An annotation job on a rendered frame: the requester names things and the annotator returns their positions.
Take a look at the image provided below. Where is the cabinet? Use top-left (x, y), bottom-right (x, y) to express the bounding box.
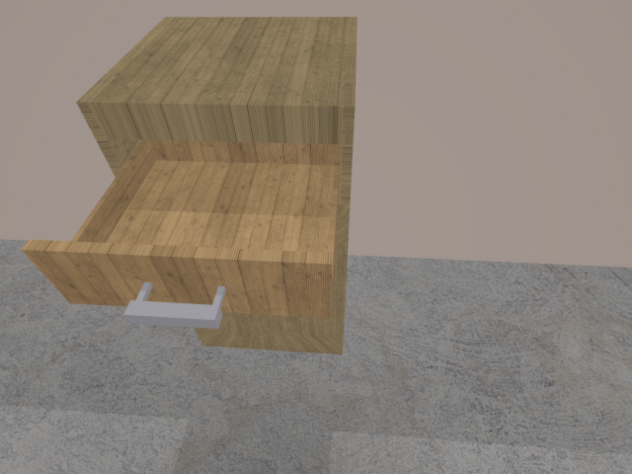
top-left (76, 17), bottom-right (357, 355)

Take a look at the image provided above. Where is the drawer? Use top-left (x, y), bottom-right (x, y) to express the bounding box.
top-left (21, 139), bottom-right (341, 318)

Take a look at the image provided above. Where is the handle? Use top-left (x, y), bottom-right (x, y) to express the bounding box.
top-left (123, 282), bottom-right (226, 329)

